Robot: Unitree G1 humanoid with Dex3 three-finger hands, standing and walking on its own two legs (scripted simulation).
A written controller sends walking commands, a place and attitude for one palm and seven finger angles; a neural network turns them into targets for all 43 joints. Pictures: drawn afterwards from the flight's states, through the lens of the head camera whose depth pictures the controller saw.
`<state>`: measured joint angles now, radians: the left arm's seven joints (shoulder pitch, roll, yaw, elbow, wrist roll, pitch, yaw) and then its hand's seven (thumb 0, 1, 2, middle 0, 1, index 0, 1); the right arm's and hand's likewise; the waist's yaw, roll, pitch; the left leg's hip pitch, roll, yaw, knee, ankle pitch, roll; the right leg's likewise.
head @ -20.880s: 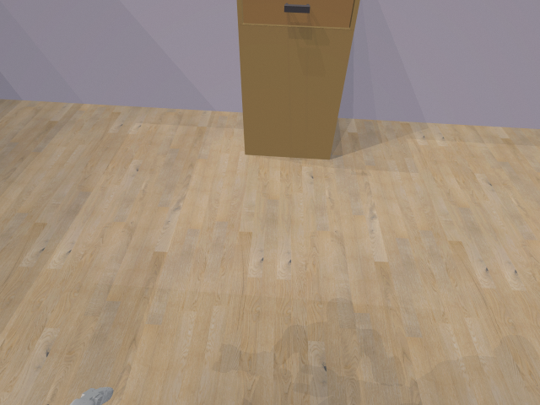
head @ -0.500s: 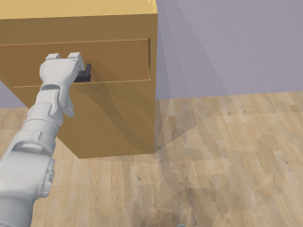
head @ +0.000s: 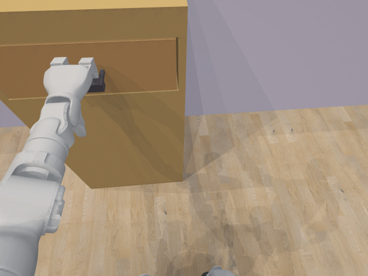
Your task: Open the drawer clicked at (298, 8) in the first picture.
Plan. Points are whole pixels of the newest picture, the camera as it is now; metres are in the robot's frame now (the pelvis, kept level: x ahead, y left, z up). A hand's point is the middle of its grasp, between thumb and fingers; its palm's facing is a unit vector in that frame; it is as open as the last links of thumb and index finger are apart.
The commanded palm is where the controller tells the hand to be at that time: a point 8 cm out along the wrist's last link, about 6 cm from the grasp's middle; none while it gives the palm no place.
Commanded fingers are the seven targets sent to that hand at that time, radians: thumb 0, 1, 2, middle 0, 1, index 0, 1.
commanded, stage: lower the fingers behind the handle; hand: left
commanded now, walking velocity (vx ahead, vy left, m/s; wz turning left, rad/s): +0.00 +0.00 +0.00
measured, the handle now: (82, 80) +0.56 +0.22 +0.07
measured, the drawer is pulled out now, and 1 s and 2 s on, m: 0.00 0.00 0.00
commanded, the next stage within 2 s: lift the fingers back up to retry in 0.18 s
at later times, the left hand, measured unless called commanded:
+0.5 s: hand (77, 97) +0.50 +0.22 +0.08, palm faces -0.03 -0.01 -1.00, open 13.9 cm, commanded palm +0.48 +0.23 +0.14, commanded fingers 0.00 -0.50 0.30 -0.30 -1.20 -0.30 -1.20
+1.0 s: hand (66, 77) +0.50 +0.22 +0.14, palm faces -0.03 -0.02 -1.00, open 13.8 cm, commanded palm +0.48 +0.23 +0.19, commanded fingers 0.00 -0.50 0.30 -0.30 -1.20 -0.30 -1.20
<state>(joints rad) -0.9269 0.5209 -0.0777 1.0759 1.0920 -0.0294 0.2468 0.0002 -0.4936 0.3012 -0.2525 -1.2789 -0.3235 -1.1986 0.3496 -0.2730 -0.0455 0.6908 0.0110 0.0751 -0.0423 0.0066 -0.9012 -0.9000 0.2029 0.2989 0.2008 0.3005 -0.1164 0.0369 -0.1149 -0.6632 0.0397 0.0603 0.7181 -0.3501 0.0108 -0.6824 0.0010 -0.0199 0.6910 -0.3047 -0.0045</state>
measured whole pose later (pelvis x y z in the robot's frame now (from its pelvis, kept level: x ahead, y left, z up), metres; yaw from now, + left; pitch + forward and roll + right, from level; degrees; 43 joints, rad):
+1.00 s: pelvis +0.02 +0.00 +0.02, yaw +1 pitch +12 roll +0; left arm -0.88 0.51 -0.09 0.89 1.02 -0.02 0.05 0.00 -0.49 0.30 -0.32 -1.20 -0.32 -1.20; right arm 0.29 -0.27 -0.03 0.67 0.03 0.11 -0.04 0.01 -0.90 -0.90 0.20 0.30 0.20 0.30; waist -0.06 0.06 -0.10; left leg -0.46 0.02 0.06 0.59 -0.33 0.01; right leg -0.48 -0.01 -0.02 0.57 -0.30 0.00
